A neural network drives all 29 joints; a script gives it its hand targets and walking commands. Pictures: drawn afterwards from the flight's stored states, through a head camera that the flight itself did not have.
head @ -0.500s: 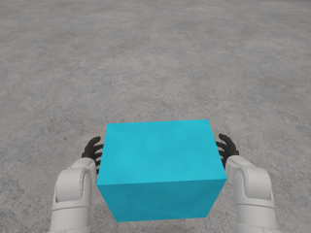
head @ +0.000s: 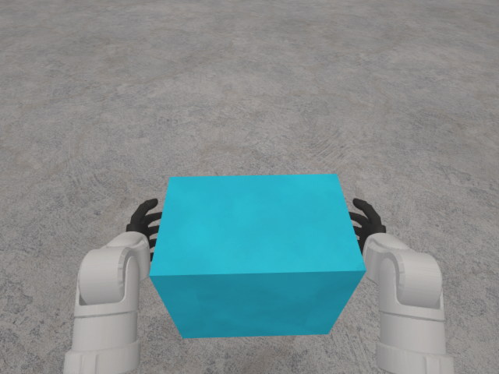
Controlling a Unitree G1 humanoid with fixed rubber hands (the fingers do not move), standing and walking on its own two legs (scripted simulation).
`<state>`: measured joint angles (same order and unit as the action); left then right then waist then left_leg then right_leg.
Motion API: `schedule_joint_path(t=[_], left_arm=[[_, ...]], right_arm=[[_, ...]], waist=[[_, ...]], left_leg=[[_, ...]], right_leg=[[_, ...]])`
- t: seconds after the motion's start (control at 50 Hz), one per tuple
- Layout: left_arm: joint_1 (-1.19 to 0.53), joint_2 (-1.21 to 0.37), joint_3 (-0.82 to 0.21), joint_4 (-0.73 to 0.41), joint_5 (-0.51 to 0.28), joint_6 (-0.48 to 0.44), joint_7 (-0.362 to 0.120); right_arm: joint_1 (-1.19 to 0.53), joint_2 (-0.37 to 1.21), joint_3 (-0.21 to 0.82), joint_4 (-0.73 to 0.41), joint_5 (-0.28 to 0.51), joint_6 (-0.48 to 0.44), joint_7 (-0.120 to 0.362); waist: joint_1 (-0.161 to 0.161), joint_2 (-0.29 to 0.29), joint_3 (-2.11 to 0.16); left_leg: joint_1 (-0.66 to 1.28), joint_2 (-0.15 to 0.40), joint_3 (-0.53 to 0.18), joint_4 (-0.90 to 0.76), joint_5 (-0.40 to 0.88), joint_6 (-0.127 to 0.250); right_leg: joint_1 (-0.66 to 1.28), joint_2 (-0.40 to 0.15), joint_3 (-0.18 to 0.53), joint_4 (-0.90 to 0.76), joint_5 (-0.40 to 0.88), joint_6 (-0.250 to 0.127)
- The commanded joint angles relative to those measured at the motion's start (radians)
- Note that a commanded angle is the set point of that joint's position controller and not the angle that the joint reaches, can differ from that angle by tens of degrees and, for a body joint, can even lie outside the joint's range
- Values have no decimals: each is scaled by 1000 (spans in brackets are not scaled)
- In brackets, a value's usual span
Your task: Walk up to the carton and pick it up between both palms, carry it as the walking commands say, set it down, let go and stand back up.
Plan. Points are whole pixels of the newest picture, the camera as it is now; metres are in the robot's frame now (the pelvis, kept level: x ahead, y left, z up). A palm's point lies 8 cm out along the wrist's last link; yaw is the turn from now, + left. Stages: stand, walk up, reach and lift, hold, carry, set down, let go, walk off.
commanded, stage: carry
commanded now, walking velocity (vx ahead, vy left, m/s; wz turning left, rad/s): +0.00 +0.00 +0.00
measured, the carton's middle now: (254, 261) +0.31 +0.01 +0.03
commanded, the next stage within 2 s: none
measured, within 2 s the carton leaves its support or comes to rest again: neither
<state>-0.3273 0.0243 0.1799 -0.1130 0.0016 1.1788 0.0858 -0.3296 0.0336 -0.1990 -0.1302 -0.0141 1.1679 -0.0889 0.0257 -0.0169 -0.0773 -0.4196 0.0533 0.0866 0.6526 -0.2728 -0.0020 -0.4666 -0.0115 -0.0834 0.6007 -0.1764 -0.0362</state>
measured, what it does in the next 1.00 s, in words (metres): stands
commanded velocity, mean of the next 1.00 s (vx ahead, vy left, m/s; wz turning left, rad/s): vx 0.00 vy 0.00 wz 0.00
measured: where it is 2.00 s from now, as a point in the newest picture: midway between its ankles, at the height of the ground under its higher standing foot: outside the picture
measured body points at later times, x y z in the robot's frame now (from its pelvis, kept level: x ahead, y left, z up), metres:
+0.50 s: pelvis +0.00 +0.00 +0.01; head -0.01 +0.01 +0.46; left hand +0.30 +0.18 +0.06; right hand +0.30 -0.17 +0.07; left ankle +0.04 +0.12 -0.72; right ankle +0.08 -0.10 -0.72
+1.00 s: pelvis +0.01 +0.01 +0.01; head -0.01 +0.02 +0.46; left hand +0.30 +0.19 +0.05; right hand +0.30 -0.16 +0.06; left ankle +0.04 +0.12 -0.72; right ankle +0.08 -0.10 -0.72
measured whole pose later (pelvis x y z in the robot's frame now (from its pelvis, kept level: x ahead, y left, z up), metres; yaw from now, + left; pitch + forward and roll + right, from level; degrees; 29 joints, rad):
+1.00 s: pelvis +0.01 +0.01 +0.01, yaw +1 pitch +2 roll +0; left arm -0.20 -0.05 0.18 -0.03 0.06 0.97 0.05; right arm -0.21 0.05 -0.20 -0.06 -0.04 0.98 -0.04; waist 0.00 -0.01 -0.08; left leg -0.38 0.03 0.09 0.60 -0.26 0.02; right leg -0.42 -0.03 -0.08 0.54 -0.16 -0.02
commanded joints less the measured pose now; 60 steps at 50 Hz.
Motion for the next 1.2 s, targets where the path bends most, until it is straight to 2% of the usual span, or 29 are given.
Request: schedule_joint_path(t=[0.0, 0.02, 0.08, 0.12, 0.18, 0.2, 0.22, 0.24, 0.26, 0.28, 0.34, 0.38, 0.42, 0.5, 0.54, 0.56, 0.6, 0.62, 0.64, 0.66, 0.68, 0.86, 0.88, 0.9, 1.04, 1.06, 1.08, 1.12, 1.18], left_arm=[[-552, -931, -703, -146, -358, 6, -276], [-731, -904, -736, -202, -388, -13, -275], [-683, -928, -726, -208, -368, -19, -263], [-777, -909, -741, -248, -375, -38, -251], [-659, -884, -659, -99, -293, -65, -253], [-477, -898, -639, -67, -258, -76, -255], [-412, -867, -527, 99, -156, -128, -262], [-637, -844, -561, 48, -189, -198, -262], [-422, -925, -620, -42, -218, -191, -267], [-682, -866, -584, -31, -209, -231, -261], [-732, -902, -776, -291, -365, -158, -229], [-656, -820, -657, -81, -276, -150, -227], [-369, -835, -556, 64, -168, -173, -253], [-723, -876, -718, -203, -326, -206, -254], [-722, -847, -710, -175, -326, -171, -236], [-490, -866, -688, -145, -291, -142, -239], [-417, -800, -528, 108, -150, -205, -253], [-506, -831, -608, -41, -219, -234, -258], [-370, -866, -576, 15, -175, -233, -266], [-636, -830, -595, -39, -213, -266, -264], [-660, -868, -704, -180, -294, -242, -252], [-477, -824, -591, -12, -184, -243, -251], [-565, -848, -689, -181, -268, -240, -249], [-509, -832, -631, -96, -219, -229, -245], [-409, -844, -652, -121, -216, -228, -244], [-582, -822, -658, -145, -239, -238, -243], [-400, -831, -621, -59, -193, -225, -246], [-437, -822, -606, -43, -187, -237, -246], [-479, -855, -671, -152, -238, -230, -247]], right_arm=[[-507, 917, 712, -87, 326, 14, 219], [-709, 898, 746, -161, 357, -9, 220], [-672, 922, 760, -160, 378, -6, 222], [-760, 901, 774, -187, 397, -24, 225], [-671, 854, 695, -68, 317, -51, 231], [-482, 874, 682, -47, 286, -61, 234], [-415, 851, 565, 131, 182, -109, 246], [-642, 819, 604, 65, 212, -178, 250], [-424, 898, 670, -39, 249, -168, 250], [-675, 844, 630, 8, 228, -208, 244], [-717, 881, 803, -253, 393, -146, 209], [-639, 800, 677, -42, 293, -142, 197], [-322, 798, 569, 107, 165, -156, 219], [-680, 845, 737, -173, 317, -185, 217], [-698, 819, 727, -143, 325, -155, 198], [-446, 842, 704, -100, 294, -127, 199], [-381, 769, 536, 136, 138, -192, 218], [-463, 796, 621, -7, 203, -214, 226], [-335, 821, 584, 40, 160, -213, 230], [-598, 792, 601, -5, 186, -247, 232], [-608, 824, 711, -155, 279, -224, 219], [-474, 777, 602, 7, 180, -225, 224], [-537, 799, 697, -156, 262, -223, 223], [-474, 805, 643, -38, 224, -212, 222], [-385, 799, 658, -79, 225, -210, 229], [-550, 776, 660, -98, 237, -223, 226], [-416, 784, 632, -55, 202, -212, 223], [-391, 781, 601, 25, 182, -217, 226], [-476, 799, 673, -127, 243, -212, 224]], waist=[[-16, 6, -356], [-16, 15, -361], [-16, -2, -336], [-19, 66, -384], [-19, 68, -387], [-18, 43, -381], [-17, 49, -381], [-17, 21, -393], [-18, -25, -371], [-16, -14, -371], [-16, 32, -342], [-23, 44, -386], [-26, 10, -386], [-17, -3, -323], [-22, 34, -339], [-24, 32, -354], [-26, 33, -375], [-21, 5, -385], [-20, 0, -359], [-20, -10, -344], [-21, 9, -346], [-21, -3, -354], [-21, 17, -361], [-21, 39, -355], [-20, 37, -342], [-20, 22, -353], [-20, 19, -342], [-19, 30, -347], [-18, 31, -313]], left_leg=[[91, 135, -100, -136, -30, 2], [93, 119, -100, -132, -42, 5], [107, 95, -79, -140, -20, 4], [151, 123, -120, -199, -18, 22], [134, 129, -126, -210, 14, 27], [132, 125, -119, -202, 36, 22], [121, 116, -102, -190, 51, 21], [145, 104, -81, -159, 63, 19], [131, 96, -77, -169, 20, 12], [141, 92, -74, -166, 18, 14], [156, 96, -100, -208, -70, 26], [165, 103, -110, -211, -75, 35], [162, 92, -97, -190, -3, 24], [125, 82, -84, -203, -96, 19], [149, 83, -95, -209, -86, 28], [154, 91, -104, -219, -65, 29], [156, 103, -98, -187, 23, 30], [148, 100, -95, -180, 68, 27], [129, 94, -81, -183, 55, 21], [136, 92, -78, -172, 43, 24], [135, 95, -94, -192, 6, 27], [141, 98, -91, -162, 80, 29], [138, 101, -99, -176, 69, 29], [126, 95, -90, -170, 40, 30], [131, 119, -123, -203, 64, 38], [135, 120, -119, -196, 54, 41], [116, 119, -125, -202, 35, 42], [120, 117, -124, -205, 17, 39], [102, 112, -119, -227, -26, 36]], right_leg=[[167, -156, 156, -115, -18, -15], [181, -170, 176, -140, -21, -16], [141, -165, 177, -194, -109, -17], [165, -143, 138, -157, -72, -13], [216, -135, 117, -141, 1, -12], [225, -135, 113, -141, 34, -13], [247, -141, 116, -137, 71, -17], [236, -157, 136, -147, 77, -20], [214, -152, 135, -168, 3, -18], [209, -156, 140, -187, -18, -18], [161, -139, 138, -214, -149, -17], [210, -139, 134, -205, -100, -9], [235, -148, 132, -192, -6, -11], [154, -135, 132, -225, -176, -10], [167, -147, 142, -232, -175, -10], [181, -140, 122, -214, -131, -5], [218, -139, 108, -169, 28, -7], [238, -144, 107, -154, 75, -9], [220, -140, 98, -158, 56, -3], [201, -151, 112, -174, 29, -8], [173, -139, 109, -176, -30, -7], [209, -152, 111, -150, 54, -8], [211, -147, 105, -143, 34, -5], [217, -149, 111, -158, 13, -5], [206, -141, 89, -125, 44, -6], [214, -138, 96, -137, 21, -8], [217, -137, 92, -133, 10, -4], [219, -141, 98, -140, 2, -6], [202, -137, 91, -145, -39, -4]])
